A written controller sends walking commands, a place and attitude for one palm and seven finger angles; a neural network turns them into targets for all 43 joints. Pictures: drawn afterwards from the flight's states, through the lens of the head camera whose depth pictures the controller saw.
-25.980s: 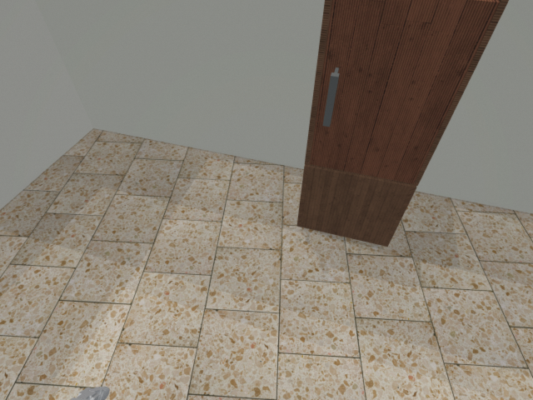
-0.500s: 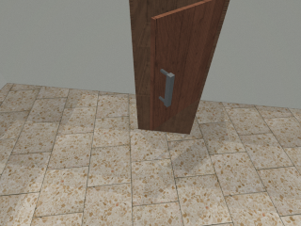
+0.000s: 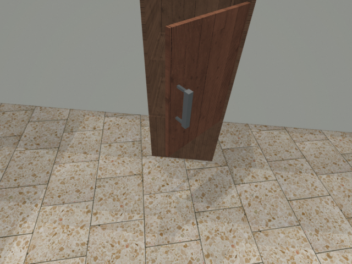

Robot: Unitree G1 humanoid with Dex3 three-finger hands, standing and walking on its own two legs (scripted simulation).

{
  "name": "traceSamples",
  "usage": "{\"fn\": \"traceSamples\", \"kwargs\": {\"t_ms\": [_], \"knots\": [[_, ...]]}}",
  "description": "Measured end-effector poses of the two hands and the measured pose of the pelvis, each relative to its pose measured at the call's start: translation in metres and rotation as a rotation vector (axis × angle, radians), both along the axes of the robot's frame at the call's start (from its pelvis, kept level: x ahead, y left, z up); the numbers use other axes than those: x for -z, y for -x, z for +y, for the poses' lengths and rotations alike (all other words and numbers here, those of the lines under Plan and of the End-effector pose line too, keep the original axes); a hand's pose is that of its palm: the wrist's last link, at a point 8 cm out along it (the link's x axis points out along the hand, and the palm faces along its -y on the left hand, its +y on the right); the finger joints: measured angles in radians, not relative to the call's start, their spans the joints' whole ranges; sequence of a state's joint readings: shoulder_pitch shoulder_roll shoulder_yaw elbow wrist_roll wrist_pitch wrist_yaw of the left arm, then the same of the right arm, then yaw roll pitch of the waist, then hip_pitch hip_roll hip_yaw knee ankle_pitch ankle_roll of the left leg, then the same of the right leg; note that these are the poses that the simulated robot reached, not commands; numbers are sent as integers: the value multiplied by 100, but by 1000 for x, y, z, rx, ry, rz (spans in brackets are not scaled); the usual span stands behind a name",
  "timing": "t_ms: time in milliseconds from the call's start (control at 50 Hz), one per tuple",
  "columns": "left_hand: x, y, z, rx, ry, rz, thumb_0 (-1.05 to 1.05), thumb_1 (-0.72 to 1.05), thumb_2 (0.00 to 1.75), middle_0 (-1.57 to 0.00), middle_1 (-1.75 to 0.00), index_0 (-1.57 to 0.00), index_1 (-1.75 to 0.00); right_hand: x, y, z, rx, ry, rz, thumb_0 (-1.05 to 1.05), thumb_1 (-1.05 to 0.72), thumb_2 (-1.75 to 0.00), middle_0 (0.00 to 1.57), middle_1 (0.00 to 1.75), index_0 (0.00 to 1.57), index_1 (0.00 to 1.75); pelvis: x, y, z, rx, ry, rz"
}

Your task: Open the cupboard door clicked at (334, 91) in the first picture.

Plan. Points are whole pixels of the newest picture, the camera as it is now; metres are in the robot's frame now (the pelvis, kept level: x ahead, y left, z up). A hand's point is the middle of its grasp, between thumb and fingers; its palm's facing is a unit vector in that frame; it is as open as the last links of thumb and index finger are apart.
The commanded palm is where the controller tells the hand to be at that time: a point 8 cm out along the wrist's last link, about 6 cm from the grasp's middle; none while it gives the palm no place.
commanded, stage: look to check the result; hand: left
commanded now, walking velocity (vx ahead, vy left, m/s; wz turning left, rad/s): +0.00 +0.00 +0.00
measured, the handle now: (182, 107) +0.65 +0.00 -0.04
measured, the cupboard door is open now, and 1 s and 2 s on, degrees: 47 47 47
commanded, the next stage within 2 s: walk to a spot facing it in 0.54 s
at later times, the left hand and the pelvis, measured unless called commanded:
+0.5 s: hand out of the picture +0.01 +0.15 -0.17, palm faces +0.06 -0.98 -0.17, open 7.4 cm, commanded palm none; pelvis +0.03 -0.01 +0.00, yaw +0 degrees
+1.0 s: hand out of the picture +0.08 +0.17 -0.18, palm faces -0.05 -0.97 -0.22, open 7.4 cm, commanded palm none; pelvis +0.04 -0.02 -0.01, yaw -8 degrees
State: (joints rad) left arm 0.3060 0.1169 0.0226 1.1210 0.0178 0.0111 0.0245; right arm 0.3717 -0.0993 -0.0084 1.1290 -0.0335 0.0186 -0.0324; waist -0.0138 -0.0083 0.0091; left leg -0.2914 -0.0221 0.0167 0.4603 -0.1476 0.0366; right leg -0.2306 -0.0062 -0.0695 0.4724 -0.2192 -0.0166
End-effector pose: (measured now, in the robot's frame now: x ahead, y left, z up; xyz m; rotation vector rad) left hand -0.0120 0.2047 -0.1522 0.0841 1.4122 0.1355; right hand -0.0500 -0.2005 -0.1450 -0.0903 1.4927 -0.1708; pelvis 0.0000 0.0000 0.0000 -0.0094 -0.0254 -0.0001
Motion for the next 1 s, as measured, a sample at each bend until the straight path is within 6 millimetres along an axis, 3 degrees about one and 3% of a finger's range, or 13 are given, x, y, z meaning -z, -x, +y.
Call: {"fn": "traceSamples", "kwargs": {"t_ms": [140,340,520,740,880,1000], "knots": [[-5,9,5,-22,-21,48,1,91,89,-20,-29,-20,-30,0,-8,0,-12,-9,15,1,-90,-90,20,30,19,29,-2,-8,-1,-6,-1,5],[-11,5,5,-31,-40,78,1,91,89,-20,-29,-20,-30,3,-47,-3,-40,-19,-37,1,-90,-90,20,30,19,29,-3,-21,-4,-6,-6,4],[-9,-17,-3,-20,-25,52,0,91,89,-20,-29,-20,-30,1,-72,-16,-57,6,-57,1,-91,-90,20,30,19,29,-4,-34,-7,-3,-10,1],[-8,-46,-8,-9,-20,22,0,91,89,-20,-29,-20,-30,-1,-86,-22,-57,19,-51,1,-91,-90,20,30,19,29,-5,-47,-11,5,-11,4],[-6,-61,1,28,-35,43,0,91,89,-20,-29,-20,-30,3,-89,-31,13,44,-68,1,-91,-90,20,30,20,29,0,-49,-13,65,-13,10],[-7,-88,11,91,-82,17,1,91,89,-20,-29,-20,-30,9,-87,-48,70,64,-104,1,-91,-90,20,30,20,29,7,-45,-20,131,-39,20]]}}
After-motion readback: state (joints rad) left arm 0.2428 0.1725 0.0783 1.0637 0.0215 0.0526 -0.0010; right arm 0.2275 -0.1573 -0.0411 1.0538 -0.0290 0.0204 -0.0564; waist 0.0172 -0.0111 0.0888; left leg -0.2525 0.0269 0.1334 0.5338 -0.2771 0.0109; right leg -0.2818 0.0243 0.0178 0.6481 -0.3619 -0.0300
